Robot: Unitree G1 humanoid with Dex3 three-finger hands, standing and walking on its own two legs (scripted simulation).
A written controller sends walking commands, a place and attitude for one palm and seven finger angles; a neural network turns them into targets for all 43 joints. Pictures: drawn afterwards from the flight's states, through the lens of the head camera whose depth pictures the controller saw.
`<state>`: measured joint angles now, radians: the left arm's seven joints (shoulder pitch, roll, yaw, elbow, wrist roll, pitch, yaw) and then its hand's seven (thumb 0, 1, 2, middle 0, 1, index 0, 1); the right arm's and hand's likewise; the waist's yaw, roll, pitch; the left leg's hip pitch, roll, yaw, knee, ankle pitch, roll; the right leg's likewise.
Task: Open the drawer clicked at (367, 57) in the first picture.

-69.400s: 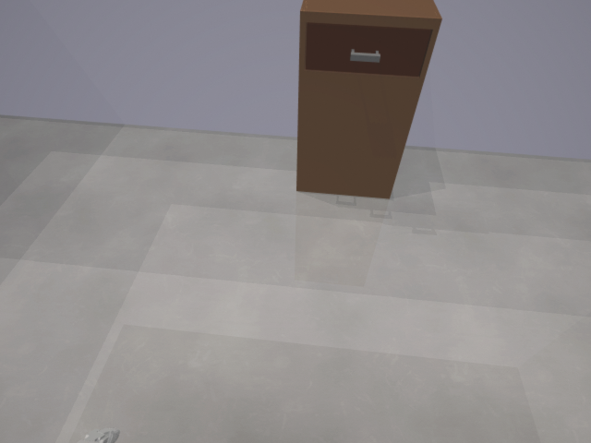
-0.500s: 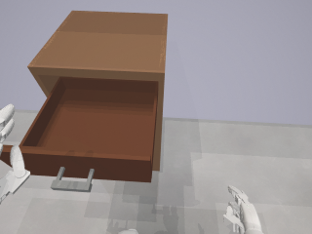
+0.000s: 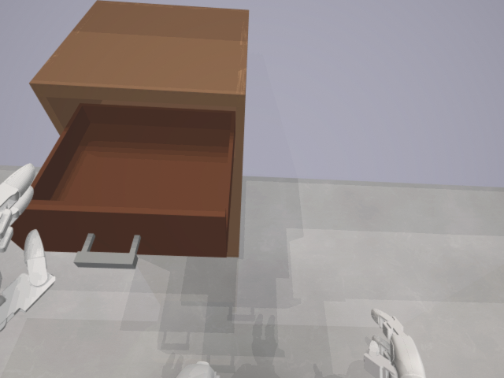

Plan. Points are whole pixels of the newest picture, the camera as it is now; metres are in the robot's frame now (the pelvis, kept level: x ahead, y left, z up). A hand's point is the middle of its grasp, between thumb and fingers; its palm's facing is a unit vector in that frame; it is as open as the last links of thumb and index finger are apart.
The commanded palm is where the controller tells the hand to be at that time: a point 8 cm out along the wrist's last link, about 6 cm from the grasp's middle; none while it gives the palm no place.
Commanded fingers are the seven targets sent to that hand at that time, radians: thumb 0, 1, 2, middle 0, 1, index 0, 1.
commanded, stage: step back with the hand held close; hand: left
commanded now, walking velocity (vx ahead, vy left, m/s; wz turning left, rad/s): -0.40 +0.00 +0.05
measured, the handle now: (110, 249) +0.33 +0.27 -0.05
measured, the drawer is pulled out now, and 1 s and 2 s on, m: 0.30 0.30 0.30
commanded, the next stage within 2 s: stop stepping back and stand still in 0.08 s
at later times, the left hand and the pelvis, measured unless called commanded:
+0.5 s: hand out of the picture +0.08 +0.21 +0.16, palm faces +0.35 -0.83 -0.45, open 7.4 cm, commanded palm +0.02 +0.25 +0.18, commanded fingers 0.00 0.90 0.90 -0.20 -0.30 -0.20 -0.30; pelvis -0.11 -0.03 +0.01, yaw +0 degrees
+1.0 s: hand out of the picture +0.08 +0.22 +0.15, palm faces +0.33 -0.83 -0.45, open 7.4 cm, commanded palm none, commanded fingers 0.00 0.90 0.90 -0.20 -0.30 -0.20 -0.30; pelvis -0.11 -0.02 +0.00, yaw +0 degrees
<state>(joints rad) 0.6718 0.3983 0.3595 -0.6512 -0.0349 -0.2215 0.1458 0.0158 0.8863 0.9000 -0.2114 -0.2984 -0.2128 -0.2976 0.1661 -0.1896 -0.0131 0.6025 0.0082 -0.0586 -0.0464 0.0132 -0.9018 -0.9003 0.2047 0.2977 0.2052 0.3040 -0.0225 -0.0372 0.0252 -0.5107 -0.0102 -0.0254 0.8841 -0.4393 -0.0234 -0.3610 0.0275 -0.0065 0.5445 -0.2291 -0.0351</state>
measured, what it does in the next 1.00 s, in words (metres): walks backwards: left foot, then right foot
